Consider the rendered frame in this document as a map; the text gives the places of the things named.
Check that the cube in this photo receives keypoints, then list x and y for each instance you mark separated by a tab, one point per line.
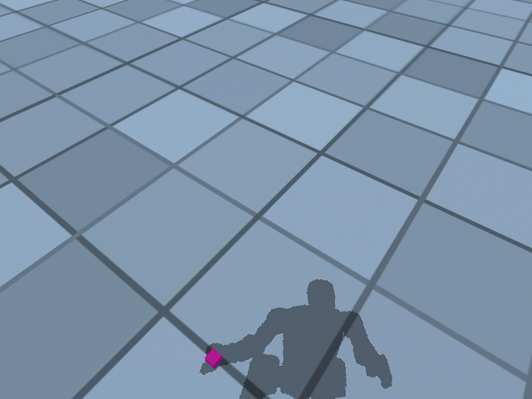
213	358

